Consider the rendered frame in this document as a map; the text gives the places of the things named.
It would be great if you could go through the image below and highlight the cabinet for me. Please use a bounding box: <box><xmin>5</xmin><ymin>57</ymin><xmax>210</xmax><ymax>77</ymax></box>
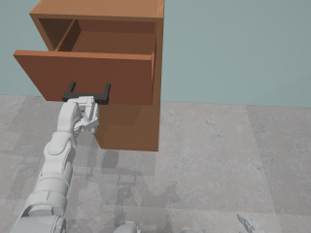
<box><xmin>29</xmin><ymin>0</ymin><xmax>165</xmax><ymax>151</ymax></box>

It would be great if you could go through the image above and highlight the drawer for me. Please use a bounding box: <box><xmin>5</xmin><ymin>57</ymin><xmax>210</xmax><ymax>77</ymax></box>
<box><xmin>13</xmin><ymin>19</ymin><xmax>156</xmax><ymax>106</ymax></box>

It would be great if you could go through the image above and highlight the robot left hand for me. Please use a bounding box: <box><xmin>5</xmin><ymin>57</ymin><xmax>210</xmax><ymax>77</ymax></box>
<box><xmin>56</xmin><ymin>96</ymin><xmax>99</xmax><ymax>139</ymax></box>

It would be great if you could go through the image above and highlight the robot left shin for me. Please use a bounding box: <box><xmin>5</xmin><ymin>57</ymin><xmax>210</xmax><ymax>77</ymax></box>
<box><xmin>125</xmin><ymin>221</ymin><xmax>136</xmax><ymax>226</ymax></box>

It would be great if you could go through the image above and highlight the handle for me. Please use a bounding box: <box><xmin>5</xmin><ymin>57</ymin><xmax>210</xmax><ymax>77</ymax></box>
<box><xmin>61</xmin><ymin>82</ymin><xmax>111</xmax><ymax>105</ymax></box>

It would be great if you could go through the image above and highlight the robot left upper arm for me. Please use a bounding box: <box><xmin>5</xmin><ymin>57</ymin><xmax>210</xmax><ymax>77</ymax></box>
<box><xmin>13</xmin><ymin>215</ymin><xmax>66</xmax><ymax>233</ymax></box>

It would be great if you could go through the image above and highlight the robot left forearm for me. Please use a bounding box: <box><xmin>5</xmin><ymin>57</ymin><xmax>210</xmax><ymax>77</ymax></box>
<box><xmin>10</xmin><ymin>131</ymin><xmax>77</xmax><ymax>233</ymax></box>

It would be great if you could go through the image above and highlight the robot right hand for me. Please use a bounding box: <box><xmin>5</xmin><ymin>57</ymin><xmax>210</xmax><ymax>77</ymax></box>
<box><xmin>237</xmin><ymin>213</ymin><xmax>264</xmax><ymax>233</ymax></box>

